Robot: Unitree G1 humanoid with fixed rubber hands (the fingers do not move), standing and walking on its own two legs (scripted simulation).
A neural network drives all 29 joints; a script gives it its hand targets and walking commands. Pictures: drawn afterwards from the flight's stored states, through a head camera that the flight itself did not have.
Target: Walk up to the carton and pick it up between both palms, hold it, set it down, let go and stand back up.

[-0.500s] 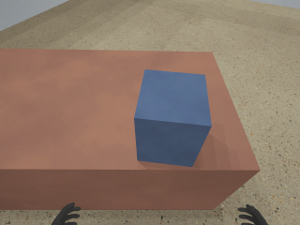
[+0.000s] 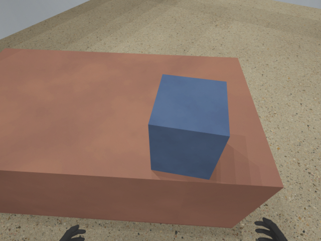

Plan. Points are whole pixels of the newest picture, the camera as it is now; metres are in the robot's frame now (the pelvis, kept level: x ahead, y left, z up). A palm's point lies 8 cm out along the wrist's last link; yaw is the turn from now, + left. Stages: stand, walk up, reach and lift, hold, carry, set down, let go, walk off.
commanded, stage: walk up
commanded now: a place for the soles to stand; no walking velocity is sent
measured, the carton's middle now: (186, 128) +0.45 -0.05 -0.03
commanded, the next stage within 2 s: reach and lift in 0.78 s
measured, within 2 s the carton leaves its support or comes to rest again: neither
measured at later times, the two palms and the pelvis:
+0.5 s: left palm out of the picture +0.07 +0.29 -0.10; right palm out of the picture +0.13 -0.24 -0.07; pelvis +0.00 +0.02 +0.00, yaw +2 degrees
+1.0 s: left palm (64, 226) +0.17 +0.27 -0.08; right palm out of the picture +0.14 -0.24 -0.09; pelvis -0.02 +0.01 +0.00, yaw -6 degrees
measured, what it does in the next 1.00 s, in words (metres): stands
